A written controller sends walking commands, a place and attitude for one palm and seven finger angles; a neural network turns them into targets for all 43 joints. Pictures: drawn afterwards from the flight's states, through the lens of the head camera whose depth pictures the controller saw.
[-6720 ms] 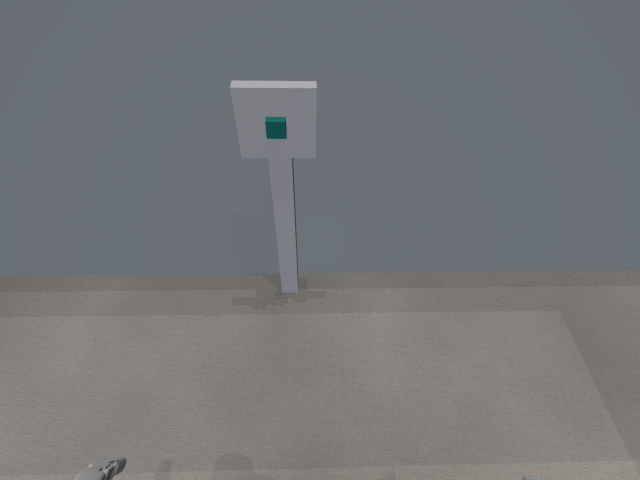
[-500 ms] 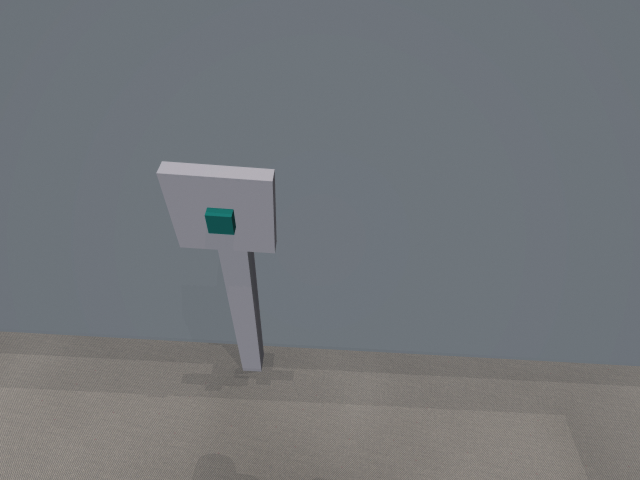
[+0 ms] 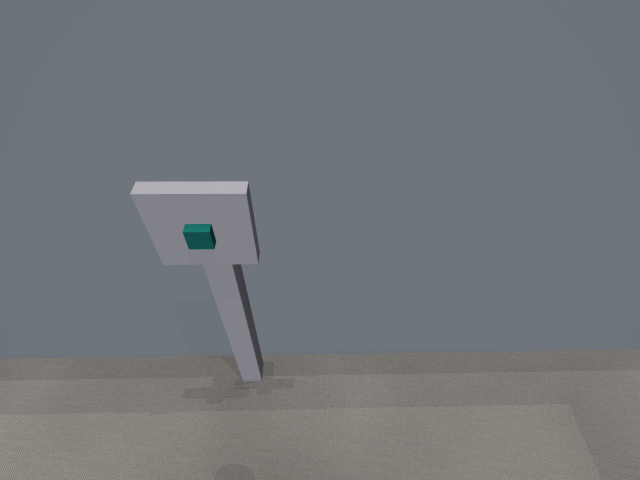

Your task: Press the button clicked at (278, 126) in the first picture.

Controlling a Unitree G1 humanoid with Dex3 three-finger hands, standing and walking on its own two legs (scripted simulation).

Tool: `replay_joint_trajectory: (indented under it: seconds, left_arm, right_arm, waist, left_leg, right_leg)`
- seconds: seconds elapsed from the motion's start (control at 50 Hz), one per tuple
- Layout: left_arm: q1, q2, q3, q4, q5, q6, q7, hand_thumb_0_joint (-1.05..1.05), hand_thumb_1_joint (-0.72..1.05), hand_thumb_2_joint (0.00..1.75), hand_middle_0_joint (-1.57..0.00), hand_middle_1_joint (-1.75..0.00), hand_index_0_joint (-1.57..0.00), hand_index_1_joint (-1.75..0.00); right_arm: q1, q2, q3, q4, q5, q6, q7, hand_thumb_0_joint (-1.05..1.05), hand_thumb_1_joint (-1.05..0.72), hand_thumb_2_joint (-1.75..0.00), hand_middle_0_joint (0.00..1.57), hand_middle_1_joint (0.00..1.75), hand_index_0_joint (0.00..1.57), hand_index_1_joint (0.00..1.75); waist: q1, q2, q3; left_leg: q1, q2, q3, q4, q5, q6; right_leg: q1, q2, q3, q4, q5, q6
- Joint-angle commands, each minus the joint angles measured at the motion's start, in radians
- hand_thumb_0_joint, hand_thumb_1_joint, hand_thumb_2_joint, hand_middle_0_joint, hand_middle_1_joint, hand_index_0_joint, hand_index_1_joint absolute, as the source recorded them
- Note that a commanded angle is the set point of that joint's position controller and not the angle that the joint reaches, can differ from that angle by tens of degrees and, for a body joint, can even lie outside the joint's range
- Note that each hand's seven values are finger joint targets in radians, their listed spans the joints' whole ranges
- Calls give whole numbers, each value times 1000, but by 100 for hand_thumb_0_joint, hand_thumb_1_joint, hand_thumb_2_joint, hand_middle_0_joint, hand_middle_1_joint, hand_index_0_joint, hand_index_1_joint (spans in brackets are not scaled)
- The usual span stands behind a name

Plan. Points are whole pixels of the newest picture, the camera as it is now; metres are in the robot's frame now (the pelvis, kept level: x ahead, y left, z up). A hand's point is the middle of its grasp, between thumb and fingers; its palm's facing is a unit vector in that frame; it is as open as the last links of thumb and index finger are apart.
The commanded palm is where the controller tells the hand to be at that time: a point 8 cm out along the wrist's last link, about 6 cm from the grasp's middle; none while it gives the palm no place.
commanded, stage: look again from close up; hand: left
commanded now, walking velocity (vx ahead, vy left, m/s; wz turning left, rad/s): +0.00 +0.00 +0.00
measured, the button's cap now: (200, 235) +0.50 +0.22 -0.02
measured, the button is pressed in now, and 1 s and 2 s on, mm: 0 0 0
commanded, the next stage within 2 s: shuffle to correct the standing spot in 0.42 s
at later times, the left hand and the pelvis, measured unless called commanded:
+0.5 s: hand out of the picture +0.01 +0.22 -0.16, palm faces +0.02 -0.96 -0.27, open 7.4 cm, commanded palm none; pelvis -0.03 +0.01 +0.01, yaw +0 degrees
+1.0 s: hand out of the picture -0.05 +0.17 -0.18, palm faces +0.03 -0.99 -0.13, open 7.4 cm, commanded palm none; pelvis +0.01 +0.02 +0.00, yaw -1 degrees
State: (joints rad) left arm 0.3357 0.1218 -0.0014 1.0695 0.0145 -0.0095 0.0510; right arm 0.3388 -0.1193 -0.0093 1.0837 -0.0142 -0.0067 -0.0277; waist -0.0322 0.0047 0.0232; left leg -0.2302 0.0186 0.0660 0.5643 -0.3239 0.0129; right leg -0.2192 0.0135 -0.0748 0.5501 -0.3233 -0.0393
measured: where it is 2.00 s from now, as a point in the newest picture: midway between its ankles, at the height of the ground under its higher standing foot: outside the picture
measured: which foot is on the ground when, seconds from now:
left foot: down 0.00-1.00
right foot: down 0.00-1.00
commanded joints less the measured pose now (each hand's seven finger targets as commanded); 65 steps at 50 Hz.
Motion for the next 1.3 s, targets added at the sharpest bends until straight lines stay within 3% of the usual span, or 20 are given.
replay_joint_trajectory:
  seconds: [0.0,0.32,0.5,0.54,0.6,0.64,0.72,0.82,0.88,0.92,0.96,0.98,1.0,1.02,1.06,1.08,1.12,1.2,1.24,1.28]
  left_arm:
    - [66,139,26,-41,-3,-31,7,0,90,90,-20,-30,-20,-30]
    - [-58,238,30,-55,1,-29,-11,0,90,90,-20,-30,-20,-30]
    - [-79,268,28,-48,2,-23,-19,0,90,90,-20,-30,-20,-30]
    - [-29,191,12,-22,2,-11,-18,0,90,90,-20,-30,-20,-30]
    - [8,188,19,-23,9,5,-20,0,90,90,-20,-30,-20,-30]
    - [35,180,24,-24,7,4,-25,0,90,90,-20,-30,-20,-30]
    - [75,154,28,-23,4,-6,-29,0,90,90,-20,-30,-20,-30]
    - [112,118,30,-23,11,-6,-28,0,90,90,-20,-30,-20,-30]
    - [129,67,25,-25,11,-16,-29,0,90,90,-20,-30,-20,-30]
    - [113,44,20,-33,13,-24,-29,0,90,90,-20,-30,-20,-30]
    - [97,33,19,-34,14,-26,-29,0,90,90,-20,-30,-20,-30]
    - [121,16,21,-27,11,-26,-25,0,90,90,-20,-30,-20,-30]
    - [170,15,23,-7,8,-25,-19,0,90,90,-20,-30,-20,-30]
    - [227,33,27,16,6,-27,-8,0,90,90,-20,-30,-20,-30]
    - [269,81,30,39,-3,-33,12,0,90,90,-20,-30,-20,-30]
    - [249,92,29,32,-4,-34,17,0,90,90,-20,-30,-20,-30]
    - [195,107,30,9,-2,-23,20,0,90,90,-20,-30,-20,-30]
    - [129,109,41,-39,-5,-7,25,0,90,90,-20,-30,-20,-30]
    - [94,98,42,-50,-4,0,23,0,90,90,-20,-30,-20,-30]
    - [76,79,38,-59,0,3,20,0,90,90,-20,-30,-20,-30]
  right_arm:
    - [25,-110,-26,-32,4,-18,-14,0,-90,-90,20,30,20,30]
    - [-140,-239,-30,-39,-2,-16,3,0,-90,-90,20,30,20,30]
    - [-136,-276,-24,-27,-3,-14,13,0,-90,-90,20,30,20,30]
    - [-88,-199,-4,-1,-10,-1,16,0,-90,-90,20,30,20,30]
    - [-49,-199,-9,6,-15,14,18,0,-90,-90,20,30,20,30]
    - [-41,-191,-9,0,-14,11,16,0,-90,-90,20,30,20,30]
    - [3,-177,-12,4,-8,-2,13,0,-90,-90,20,30,20,30]
    - [53,-160,-23,9,-4,-2,10,0,-90,-90,20,30,20,30]
    - [113,-161,-33,23,-1,-16,3,0,-90,-90,20,30,20,30]
    - [150,-161,-40,35,1,-27,-4,0,-90,-90,20,30,20,30]
    - [159,-144,-39,38,2,-29,-9,0,-90,-90,20,30,20,30]
    - [148,-133,-34,37,2,-28,-15,0,-90,-90,20,30,20,30]
    - [128,-115,-28,33,5,-29,-21,0,-90,-90,20,30,20,30]
    - [114,-89,-22,28,9,-32,-24,0,-90,-90,20,30,20,30]
    - [82,-47,-9,15,14,-24,-27,0,-90,-90,20,30,20,30]
    - [61,-41,-10,14,15,-17,-27,0,-90,-90,20,30,20,30]
    - [50,-22,-17,14,19,-4,-25,0,-90,-90,20,30,20,30]
    - [71,-74,-40,9,10,3,-31,0,-90,-90,20,30,20,30]
    - [53,-93,-44,13,8,5,-31,0,-90,-90,20,30,20,30]
    - [22,-100,-45,-1,7,3,-27,0,-90,-90,20,30,20,30]
  waist:
    - [19,-10,-5]
    - [28,7,47]
    - [29,-21,48]
    - [27,-27,38]
    - [31,-23,95]
    - [35,-17,121]
    - [32,-18,90]
    - [29,37,183]
    - [14,87,147]
    - [5,114,111]
    - [8,88,119]
    - [22,63,102]
    - [40,29,75]
    - [53,-53,46]
    - [50,-192,10]
    - [46,-159,9]
    - [32,-93,16]
    - [19,19,-42]
    - [17,39,-41]
    - [22,33,-36]
  left_leg:
    - [17,79,-67,-72,291,24]
    - [38,92,-94,-208,147,22]
    - [15,91,-119,-267,41,21]
    - [10,80,-102,-258,-54,10]
    - [-70,74,-114,-254,-237,20]
    - [-91,69,-112,-227,-211,27]
    - [-81,84,-120,-204,-198,41]
    - [-151,107,-188,-249,-334,69]
    - [-54,182,-281,-300,-282,116]
    - [72,238,-335,-301,-142,157]
    - [113,248,-318,-256,88,174]
    - [98,225,-254,-200,279,154]
    - [48,176,-161,-127,411,117]
    - [-21,107,-70,-31,463,66]
    - [-121,35,8,21,207,-7]
    - [-123,34,10,18,75,-17]
    - [-87,38,15,-13,74,-23]
    - [114,92,1,-20,700,-1]
    - [157,121,-27,-32,767,18]
    - [161,133,-41,-56,726,33]
  right_leg:
    - [52,-131,135,-101,497,-16]
    - [24,-131,158,-225,203,-9]
    - [10,-131,166,-274,43,-2]
    - [-1,-130,161,-282,-84,9]
    - [-48,-116,167,-271,-265,4]
    - [-53,-115,181,-251,-243,-12]
    - [-30,-106,170,-197,-191,-30]
    - [-95,-82,114,-124,-241,-22]
    - [-132,-47,35,10,-81,-11]
    - [-203,-38,-7,66,-33,2]
    - [-217,-42,-20,39,-35,9]
    - [-146,-49,-18,-21,37,9]
    - [-24,-71,6,-75,183,4]
    - [103,-122,70,-84,450,-8]
    - [246,-230,125,-64,1055,-30]
    - [257,-255,125,-58,1182,-39]
    - [215,-257,122,-46,1170,-47]
    - [86,-176,76,18,907,-1]
    - [34,-148,66,3,675,6]
    - [25,-130,64,-33,533,18]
